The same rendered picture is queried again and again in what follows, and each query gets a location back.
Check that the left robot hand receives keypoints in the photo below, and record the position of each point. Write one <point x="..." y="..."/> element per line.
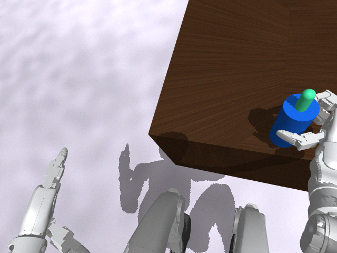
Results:
<point x="38" y="219"/>

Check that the bottle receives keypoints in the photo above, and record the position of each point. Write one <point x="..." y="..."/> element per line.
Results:
<point x="296" y="114"/>

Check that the right robot hand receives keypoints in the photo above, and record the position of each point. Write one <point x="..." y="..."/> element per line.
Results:
<point x="328" y="132"/>

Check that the left robot arm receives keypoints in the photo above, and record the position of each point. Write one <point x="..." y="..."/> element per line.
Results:
<point x="27" y="244"/>

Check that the right robot arm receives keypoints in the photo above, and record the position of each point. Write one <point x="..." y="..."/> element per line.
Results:
<point x="320" y="234"/>

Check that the left robot foot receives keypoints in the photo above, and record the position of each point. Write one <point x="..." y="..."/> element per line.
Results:
<point x="186" y="232"/>

